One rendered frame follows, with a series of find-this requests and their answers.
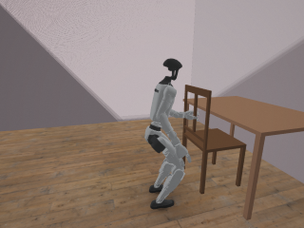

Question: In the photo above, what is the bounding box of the robot left forearm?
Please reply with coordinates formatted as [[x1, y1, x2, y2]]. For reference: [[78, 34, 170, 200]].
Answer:
[[169, 109, 186, 119]]

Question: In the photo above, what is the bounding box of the robot left hand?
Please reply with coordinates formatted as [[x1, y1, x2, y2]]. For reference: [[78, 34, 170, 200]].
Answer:
[[185, 110, 200, 122]]

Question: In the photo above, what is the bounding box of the right robot upper arm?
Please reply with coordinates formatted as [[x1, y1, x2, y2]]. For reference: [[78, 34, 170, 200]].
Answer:
[[156, 85, 177, 122]]

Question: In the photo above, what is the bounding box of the table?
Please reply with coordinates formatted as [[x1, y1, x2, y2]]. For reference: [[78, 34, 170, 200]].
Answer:
[[182, 96, 304, 220]]

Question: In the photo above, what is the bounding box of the robot right hand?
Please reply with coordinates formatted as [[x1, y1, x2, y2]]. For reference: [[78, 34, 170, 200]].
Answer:
[[175, 144, 192, 167]]

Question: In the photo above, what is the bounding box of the left robot foot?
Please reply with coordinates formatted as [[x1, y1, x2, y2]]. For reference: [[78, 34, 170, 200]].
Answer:
[[149, 184, 163, 193]]

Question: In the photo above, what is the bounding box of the robot right forearm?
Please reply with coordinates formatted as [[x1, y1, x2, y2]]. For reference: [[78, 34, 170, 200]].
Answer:
[[159, 113, 181, 147]]

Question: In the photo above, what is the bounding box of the chair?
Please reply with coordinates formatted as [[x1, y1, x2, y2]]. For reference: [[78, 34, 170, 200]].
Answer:
[[182, 85, 247, 194]]

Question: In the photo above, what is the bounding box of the humanoid robot head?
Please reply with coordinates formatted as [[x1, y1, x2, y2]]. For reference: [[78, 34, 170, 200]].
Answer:
[[159, 58, 182, 86]]

